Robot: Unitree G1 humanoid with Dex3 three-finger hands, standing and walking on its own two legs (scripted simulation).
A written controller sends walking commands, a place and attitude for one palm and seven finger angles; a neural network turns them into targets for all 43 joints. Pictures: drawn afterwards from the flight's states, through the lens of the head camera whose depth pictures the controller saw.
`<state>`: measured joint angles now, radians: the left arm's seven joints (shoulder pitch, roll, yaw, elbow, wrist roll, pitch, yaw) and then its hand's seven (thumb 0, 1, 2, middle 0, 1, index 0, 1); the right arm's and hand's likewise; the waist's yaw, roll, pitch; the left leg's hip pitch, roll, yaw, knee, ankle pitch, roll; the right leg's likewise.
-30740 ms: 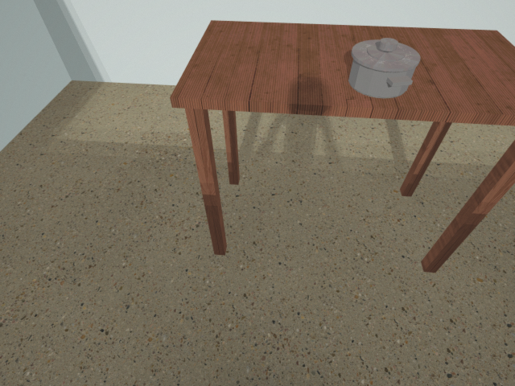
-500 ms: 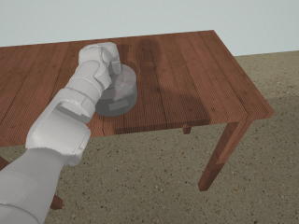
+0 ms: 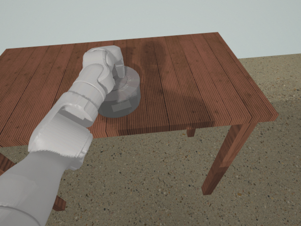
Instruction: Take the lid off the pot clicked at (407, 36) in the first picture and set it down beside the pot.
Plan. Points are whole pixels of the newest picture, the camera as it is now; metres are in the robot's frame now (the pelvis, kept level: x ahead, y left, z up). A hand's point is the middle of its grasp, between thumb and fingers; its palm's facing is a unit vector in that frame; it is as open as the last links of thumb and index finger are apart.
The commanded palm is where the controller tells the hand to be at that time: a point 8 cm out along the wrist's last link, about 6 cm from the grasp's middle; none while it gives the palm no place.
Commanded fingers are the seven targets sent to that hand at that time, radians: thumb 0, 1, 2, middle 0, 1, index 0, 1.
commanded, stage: close the fingers and squeeze the knob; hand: left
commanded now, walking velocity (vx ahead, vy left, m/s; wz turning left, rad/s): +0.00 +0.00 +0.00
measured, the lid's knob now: (110, 75) +0.50 +0.10 +0.15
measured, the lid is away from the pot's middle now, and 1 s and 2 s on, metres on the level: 0.00 0.01 0.02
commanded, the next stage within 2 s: lift the lid straight up in 0.26 s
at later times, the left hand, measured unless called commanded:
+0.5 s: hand (108, 78) +0.46 +0.10 +0.17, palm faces -0.36 -0.08 -0.93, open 6.9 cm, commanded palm +0.45 +0.11 +0.23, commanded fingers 0.00 0.74 0.95 -0.72 -1.10 -0.84 -1.11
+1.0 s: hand (104, 70) +0.47 +0.10 +0.20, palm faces -0.37 -0.10 -0.92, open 6.8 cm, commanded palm +0.46 +0.11 +0.27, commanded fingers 0.00 0.74 0.95 -0.72 -1.10 -0.84 -1.11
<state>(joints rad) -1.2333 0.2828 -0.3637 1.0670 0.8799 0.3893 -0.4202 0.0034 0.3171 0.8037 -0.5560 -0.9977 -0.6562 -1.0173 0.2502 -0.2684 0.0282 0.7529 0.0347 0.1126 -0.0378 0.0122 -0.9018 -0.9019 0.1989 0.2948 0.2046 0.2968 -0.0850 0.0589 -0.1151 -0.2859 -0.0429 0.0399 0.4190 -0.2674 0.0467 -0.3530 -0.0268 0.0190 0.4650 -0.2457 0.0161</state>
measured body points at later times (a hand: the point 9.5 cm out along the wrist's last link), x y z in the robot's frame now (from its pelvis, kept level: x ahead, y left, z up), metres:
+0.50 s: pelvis +0.00 +0.00 +0.00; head +0.01 -0.03 +0.45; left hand +0.48 +0.10 +0.23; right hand +0.08 -0.26 -0.13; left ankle -0.04 +0.09 -0.74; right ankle -0.01 -0.13 -0.74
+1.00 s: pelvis +0.00 +0.00 +0.00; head +0.01 -0.02 +0.45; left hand +0.48 +0.10 +0.25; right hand +0.08 -0.25 -0.13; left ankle -0.04 +0.09 -0.74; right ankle -0.01 -0.13 -0.74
